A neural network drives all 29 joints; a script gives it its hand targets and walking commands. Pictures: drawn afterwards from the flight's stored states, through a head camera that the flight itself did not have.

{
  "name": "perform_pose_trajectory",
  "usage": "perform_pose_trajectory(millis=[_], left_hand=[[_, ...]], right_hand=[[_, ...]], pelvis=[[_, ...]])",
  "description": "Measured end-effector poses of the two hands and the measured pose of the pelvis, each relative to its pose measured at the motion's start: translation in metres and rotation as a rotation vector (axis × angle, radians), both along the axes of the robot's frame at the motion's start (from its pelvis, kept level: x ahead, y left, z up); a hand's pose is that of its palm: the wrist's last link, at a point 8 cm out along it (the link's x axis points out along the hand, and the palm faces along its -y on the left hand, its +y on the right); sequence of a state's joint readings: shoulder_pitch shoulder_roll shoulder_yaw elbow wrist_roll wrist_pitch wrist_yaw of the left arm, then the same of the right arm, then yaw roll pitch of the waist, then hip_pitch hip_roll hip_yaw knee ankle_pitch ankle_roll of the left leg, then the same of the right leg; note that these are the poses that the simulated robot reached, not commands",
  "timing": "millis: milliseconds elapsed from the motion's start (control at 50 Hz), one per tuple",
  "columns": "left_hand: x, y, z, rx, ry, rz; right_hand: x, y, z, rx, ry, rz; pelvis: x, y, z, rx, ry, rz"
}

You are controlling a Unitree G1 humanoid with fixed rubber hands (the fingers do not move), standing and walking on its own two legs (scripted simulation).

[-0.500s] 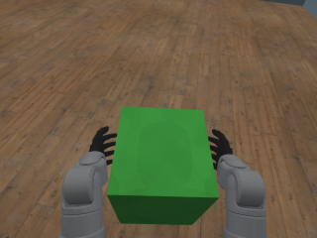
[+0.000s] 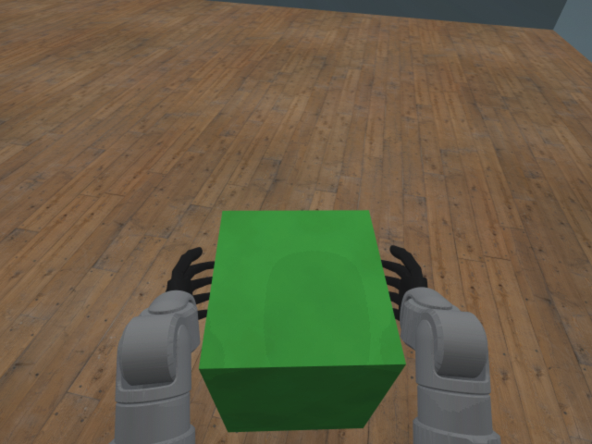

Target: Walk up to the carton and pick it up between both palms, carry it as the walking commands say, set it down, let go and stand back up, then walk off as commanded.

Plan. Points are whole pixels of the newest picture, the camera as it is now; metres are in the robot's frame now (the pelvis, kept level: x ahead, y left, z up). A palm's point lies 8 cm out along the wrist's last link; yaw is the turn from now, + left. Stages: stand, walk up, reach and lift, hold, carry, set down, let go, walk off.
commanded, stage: carry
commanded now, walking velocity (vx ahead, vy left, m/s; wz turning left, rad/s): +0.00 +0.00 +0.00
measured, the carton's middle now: (296, 324) +0.28 +0.01 +0.03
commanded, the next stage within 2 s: hold in 1.00 s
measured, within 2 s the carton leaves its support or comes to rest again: neither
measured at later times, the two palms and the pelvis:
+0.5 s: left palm (184, 307) +0.26 +0.15 +0.10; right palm (415, 309) +0.27 -0.14 +0.10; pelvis -0.01 +0.00 +0.00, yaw +0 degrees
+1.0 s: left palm (186, 302) +0.27 +0.15 +0.10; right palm (411, 303) +0.28 -0.14 +0.09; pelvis +0.00 +0.00 +0.00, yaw +1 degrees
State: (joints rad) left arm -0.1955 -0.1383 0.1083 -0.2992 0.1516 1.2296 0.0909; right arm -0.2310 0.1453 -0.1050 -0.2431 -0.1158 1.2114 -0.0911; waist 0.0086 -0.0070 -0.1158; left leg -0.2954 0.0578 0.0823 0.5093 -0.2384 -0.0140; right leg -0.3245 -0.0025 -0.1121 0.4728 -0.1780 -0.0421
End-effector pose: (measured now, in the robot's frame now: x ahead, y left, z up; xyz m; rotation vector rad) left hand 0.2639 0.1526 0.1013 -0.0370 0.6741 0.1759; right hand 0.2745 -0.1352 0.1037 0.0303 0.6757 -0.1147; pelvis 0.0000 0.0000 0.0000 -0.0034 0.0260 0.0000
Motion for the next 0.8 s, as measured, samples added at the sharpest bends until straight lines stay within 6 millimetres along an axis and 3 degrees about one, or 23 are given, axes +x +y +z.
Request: perform_pose_trajectory(millis=[280,800], left_hand=[[-0.004,-0.008,0.001,0.013,0.016,-0.029],[0.003,-0.002,-0.003,0.020,0.010,-0.017]], right_hand=[[-0.012,-0.008,-0.003,0.011,0.016,-0.028],[-0.001,-0.002,-0.007,0.014,0.009,-0.015]], pelvis=[[-0.008,0.000,0.000,0.001,0.002,0.003],[-0.002,0.003,0.000,0.002,0.012,0.009]])
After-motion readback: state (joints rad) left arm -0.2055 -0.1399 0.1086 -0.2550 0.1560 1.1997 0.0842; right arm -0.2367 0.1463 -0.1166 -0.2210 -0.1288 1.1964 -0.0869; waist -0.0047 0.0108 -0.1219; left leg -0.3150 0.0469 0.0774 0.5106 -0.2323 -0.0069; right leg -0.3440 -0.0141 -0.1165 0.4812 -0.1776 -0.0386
